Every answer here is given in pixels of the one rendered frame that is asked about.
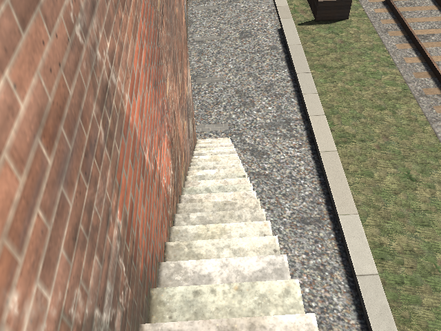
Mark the stairs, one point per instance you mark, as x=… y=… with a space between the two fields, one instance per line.
x=222 y=268

